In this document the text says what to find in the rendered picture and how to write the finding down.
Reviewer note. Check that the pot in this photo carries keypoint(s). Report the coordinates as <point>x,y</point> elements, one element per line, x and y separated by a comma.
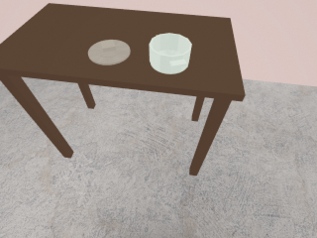
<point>169,53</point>

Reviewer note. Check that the knob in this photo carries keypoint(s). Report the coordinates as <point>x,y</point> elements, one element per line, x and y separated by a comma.
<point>108,46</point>

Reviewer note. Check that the lid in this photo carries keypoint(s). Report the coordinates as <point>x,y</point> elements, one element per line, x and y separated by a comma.
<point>121,53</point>

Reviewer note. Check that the table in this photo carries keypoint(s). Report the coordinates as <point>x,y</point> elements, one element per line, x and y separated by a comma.
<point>54,45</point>

